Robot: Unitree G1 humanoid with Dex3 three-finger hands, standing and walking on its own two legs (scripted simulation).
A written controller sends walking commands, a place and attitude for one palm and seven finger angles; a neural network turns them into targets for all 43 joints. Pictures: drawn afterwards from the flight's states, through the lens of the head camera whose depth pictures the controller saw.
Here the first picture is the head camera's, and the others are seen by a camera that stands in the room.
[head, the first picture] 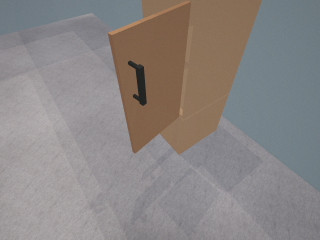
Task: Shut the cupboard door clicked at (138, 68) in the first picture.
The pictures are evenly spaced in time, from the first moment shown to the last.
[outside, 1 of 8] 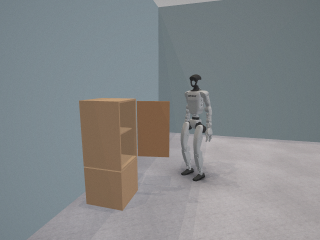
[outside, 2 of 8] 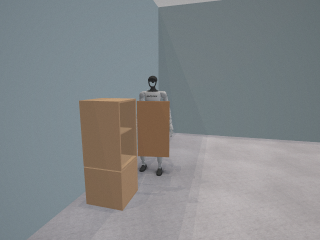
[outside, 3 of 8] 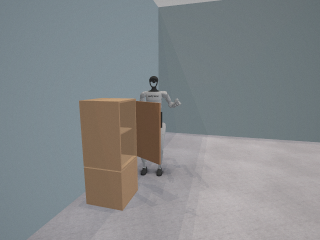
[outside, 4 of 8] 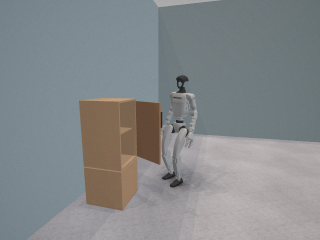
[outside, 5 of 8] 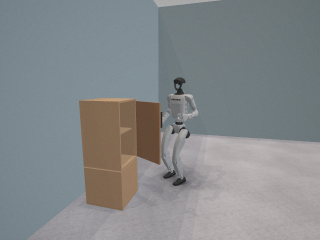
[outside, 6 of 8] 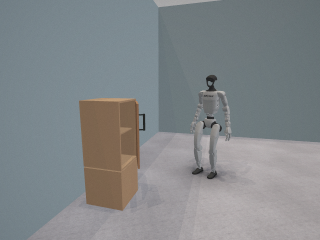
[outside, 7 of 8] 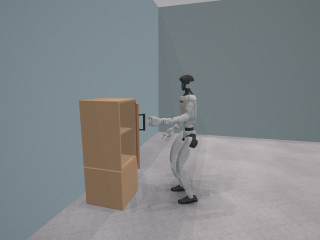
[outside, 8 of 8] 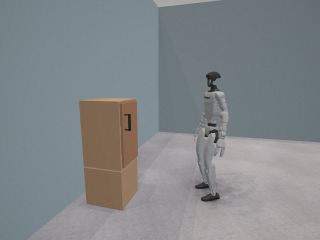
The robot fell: no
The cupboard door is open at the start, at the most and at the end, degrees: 100 100 0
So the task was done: yes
